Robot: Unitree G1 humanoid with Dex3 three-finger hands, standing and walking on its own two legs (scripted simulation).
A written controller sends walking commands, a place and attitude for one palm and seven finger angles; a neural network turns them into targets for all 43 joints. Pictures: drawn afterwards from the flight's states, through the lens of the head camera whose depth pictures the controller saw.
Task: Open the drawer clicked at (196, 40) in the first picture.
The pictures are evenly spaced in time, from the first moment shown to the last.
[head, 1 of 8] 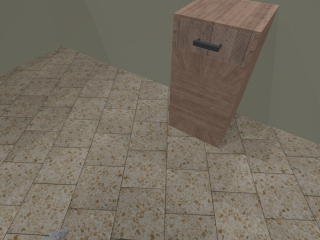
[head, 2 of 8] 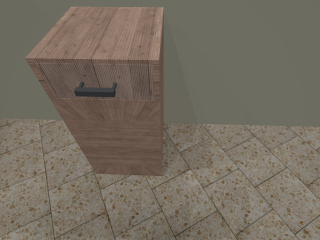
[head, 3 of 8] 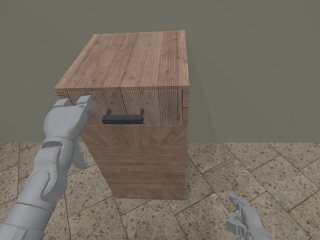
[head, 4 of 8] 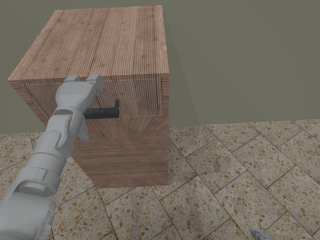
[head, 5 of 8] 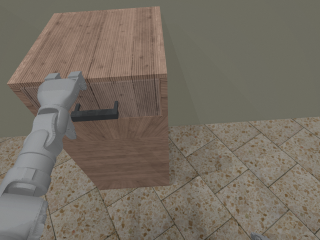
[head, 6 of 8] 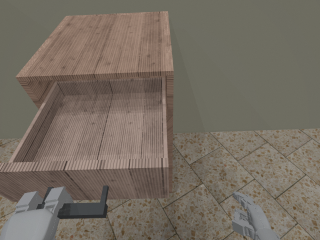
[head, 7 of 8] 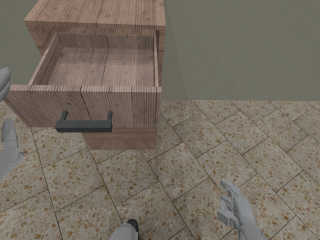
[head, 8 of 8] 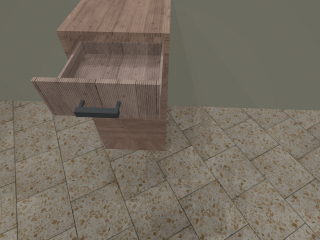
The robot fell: no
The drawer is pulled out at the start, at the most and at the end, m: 0.00 0.28 0.28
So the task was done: yes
